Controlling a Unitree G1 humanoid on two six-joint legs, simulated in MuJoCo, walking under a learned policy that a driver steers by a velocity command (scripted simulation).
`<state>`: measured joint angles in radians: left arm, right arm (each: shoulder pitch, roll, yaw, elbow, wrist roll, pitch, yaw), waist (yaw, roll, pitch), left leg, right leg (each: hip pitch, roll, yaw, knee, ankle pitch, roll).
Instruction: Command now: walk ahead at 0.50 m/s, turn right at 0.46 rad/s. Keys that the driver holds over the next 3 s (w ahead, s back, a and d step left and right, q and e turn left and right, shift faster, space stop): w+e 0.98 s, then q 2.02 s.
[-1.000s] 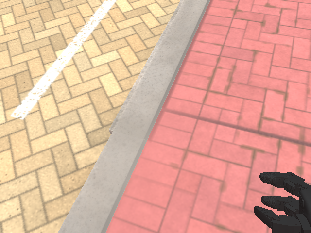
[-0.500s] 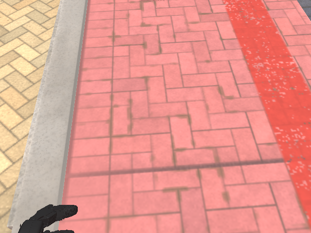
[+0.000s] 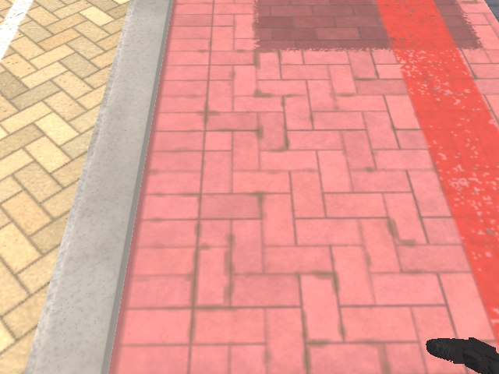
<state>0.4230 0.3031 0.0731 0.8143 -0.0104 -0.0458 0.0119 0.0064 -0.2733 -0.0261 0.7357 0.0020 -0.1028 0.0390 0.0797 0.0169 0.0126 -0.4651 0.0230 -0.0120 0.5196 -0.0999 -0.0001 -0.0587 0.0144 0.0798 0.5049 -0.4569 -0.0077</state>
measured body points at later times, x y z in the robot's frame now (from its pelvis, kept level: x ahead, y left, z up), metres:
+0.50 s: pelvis +0.25 -0.04 +0.00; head +0.29 -0.06 +0.44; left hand +0.54 +0.13 -0.07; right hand +0.19 -0.33 -0.13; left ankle +0.11 +0.12 -0.72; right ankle +0.35 -0.16 -0.72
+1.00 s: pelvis +0.53 -0.13 +0.00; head +0.55 -0.15 +0.45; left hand +0.72 +0.10 -0.10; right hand +0.61 -0.46 -0.07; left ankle +0.71 -0.10 -0.73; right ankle +0.35 -0.16 -0.72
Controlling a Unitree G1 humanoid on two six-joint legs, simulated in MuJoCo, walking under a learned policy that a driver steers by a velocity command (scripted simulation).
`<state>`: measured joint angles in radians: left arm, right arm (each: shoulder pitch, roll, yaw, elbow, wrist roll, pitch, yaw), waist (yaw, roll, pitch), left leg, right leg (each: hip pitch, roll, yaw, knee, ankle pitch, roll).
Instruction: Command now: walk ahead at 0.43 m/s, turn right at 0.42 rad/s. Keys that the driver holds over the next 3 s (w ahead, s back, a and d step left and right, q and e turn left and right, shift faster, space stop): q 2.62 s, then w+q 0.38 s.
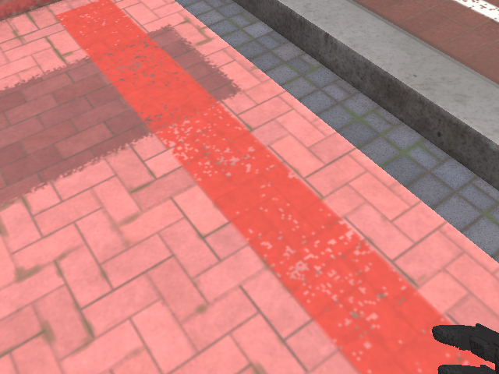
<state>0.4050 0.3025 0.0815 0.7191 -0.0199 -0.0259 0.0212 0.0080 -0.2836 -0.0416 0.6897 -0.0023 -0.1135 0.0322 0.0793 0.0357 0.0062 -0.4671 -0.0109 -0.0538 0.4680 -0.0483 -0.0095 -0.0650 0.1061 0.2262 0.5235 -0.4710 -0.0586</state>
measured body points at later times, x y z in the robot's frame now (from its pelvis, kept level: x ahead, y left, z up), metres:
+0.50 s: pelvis +0.14 +0.00 +0.02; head +0.18 -0.01 +0.46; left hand +0.30 +0.28 -0.06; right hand +0.29 -0.28 -0.10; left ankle +0.11 +0.12 -0.68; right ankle +0.20 -0.11 -0.72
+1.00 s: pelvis +0.15 +0.05 +0.02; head +0.18 +0.09 +0.47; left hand +0.16 +0.38 -0.09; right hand +0.41 -0.14 -0.06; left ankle +0.13 +0.13 -0.72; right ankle +0.21 -0.10 -0.64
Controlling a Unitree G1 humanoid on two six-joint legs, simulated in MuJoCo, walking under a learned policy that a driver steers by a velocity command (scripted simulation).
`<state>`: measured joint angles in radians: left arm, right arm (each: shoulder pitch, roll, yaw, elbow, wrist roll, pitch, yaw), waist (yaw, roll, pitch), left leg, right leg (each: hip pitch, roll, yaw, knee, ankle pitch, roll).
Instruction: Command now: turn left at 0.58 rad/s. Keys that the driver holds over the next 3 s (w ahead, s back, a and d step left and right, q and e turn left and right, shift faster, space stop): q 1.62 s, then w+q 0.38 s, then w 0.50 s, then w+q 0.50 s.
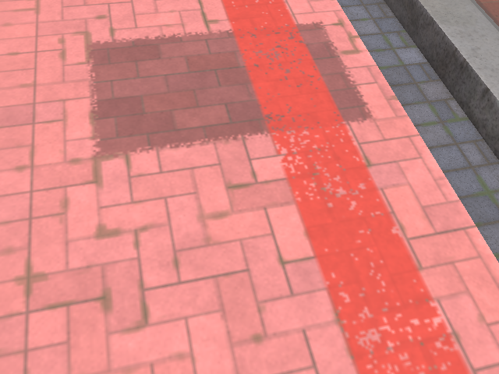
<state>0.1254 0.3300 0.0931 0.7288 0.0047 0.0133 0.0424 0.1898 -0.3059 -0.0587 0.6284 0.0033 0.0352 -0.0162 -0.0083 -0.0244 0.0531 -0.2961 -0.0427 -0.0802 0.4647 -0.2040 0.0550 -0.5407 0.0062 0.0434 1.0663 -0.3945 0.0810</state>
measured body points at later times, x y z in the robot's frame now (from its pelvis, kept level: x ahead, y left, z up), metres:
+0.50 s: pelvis +0.00 -0.03 +0.00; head +0.05 -0.04 +0.45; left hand +0.07 +0.28 -0.09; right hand +0.23 -0.28 -0.10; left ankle -0.05 +0.10 -0.67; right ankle +0.04 -0.15 -0.74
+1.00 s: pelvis -0.02 +0.02 +0.00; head +0.00 +0.07 +0.45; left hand -0.04 +0.35 -0.11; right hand +0.28 -0.13 -0.07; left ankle -0.05 +0.10 -0.74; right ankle +0.10 -0.11 -0.69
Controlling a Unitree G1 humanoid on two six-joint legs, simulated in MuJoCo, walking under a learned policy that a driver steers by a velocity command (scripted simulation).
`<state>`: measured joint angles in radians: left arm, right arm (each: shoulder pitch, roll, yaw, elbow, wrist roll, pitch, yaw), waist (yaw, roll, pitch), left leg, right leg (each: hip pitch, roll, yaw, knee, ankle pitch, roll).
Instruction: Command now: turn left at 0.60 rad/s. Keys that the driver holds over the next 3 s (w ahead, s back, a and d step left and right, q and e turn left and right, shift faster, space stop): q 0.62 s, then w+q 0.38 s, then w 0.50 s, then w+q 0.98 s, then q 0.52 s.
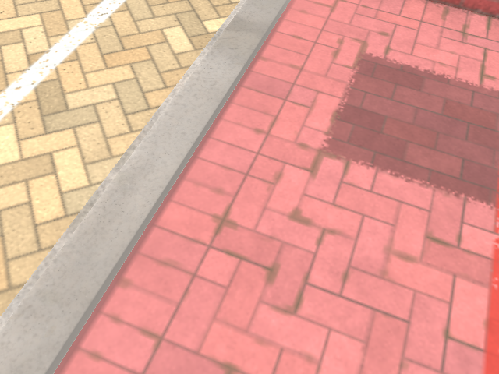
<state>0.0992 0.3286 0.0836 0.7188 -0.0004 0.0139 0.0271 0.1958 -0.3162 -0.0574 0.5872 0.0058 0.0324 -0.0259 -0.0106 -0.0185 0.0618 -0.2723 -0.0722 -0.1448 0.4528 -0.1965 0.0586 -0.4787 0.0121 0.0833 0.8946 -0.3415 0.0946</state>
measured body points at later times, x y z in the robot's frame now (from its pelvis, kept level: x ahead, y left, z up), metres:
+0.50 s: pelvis +0.00 -0.03 +0.00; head +0.05 -0.03 +0.45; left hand +0.06 +0.28 -0.10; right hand +0.23 -0.27 -0.10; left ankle -0.04 +0.11 -0.69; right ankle +0.03 -0.15 -0.74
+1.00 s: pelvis +0.06 +0.04 +0.00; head +0.07 +0.07 +0.45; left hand +0.07 +0.38 -0.09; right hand +0.28 -0.17 -0.09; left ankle -0.04 +0.10 -0.74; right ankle +0.24 -0.04 -0.71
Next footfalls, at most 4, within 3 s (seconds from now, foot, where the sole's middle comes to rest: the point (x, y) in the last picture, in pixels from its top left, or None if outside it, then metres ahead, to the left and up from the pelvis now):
0.20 right None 0.07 -0.14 -0.78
0.62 left None -0.01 0.12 -0.78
1.10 right None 0.27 0.02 -0.78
1.58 left None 0.36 0.41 -0.78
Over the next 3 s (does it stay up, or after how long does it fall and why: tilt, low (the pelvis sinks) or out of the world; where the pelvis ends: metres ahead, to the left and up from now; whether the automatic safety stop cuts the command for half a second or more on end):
stays up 0.66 0.82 -0.15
